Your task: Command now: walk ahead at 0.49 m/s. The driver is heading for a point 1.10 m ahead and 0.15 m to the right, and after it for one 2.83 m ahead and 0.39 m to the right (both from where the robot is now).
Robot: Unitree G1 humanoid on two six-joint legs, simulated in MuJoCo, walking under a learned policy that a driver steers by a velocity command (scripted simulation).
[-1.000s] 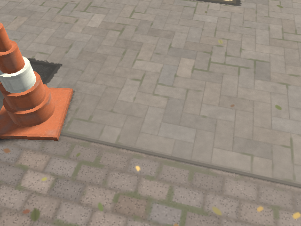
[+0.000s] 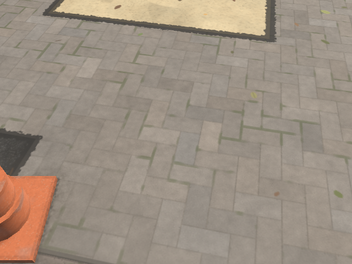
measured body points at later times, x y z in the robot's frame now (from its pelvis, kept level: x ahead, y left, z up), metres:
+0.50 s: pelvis +0.28 -0.08 +0.00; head +0.29 -0.10 +0.45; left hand +0.33 +0.18 -0.12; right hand +0.37 -0.35 -0.14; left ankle +0.28 +0.08 -0.66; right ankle +0.30 -0.16 -0.74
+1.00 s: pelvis +0.55 -0.01 -0.01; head +0.58 +0.00 +0.44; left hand +0.58 +0.25 -0.16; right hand +0.67 -0.28 -0.12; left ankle +0.61 +0.07 -0.74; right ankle +0.45 -0.17 -0.65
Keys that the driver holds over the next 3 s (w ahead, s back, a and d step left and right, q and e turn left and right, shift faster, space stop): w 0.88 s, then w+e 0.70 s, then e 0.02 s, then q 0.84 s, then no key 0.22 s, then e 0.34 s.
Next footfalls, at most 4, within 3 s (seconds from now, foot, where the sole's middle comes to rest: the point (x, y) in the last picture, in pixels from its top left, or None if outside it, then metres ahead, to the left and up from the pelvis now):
0.30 right None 0.34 -0.17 -0.78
0.86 left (159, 231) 0.65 0.07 -0.78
1.44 right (215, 172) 0.93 -0.18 -0.78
1.92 left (191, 127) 1.22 -0.09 -0.78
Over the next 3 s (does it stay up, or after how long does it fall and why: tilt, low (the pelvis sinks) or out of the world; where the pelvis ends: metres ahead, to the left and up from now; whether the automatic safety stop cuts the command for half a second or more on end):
stays up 1.08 -0.16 -0.01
